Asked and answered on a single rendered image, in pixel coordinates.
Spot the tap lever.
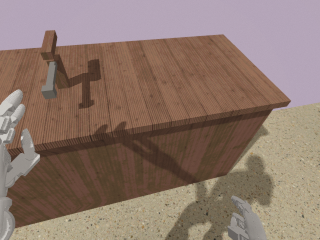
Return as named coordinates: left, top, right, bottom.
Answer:
left=41, top=61, right=58, bottom=100

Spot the robot right hand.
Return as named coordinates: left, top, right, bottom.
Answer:
left=227, top=195, right=267, bottom=240

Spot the left robot forearm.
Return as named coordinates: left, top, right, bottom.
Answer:
left=0, top=197, right=16, bottom=240

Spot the counter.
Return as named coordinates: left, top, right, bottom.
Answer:
left=0, top=30, right=291, bottom=229

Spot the robot left hand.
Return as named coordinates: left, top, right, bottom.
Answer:
left=0, top=89, right=40, bottom=198

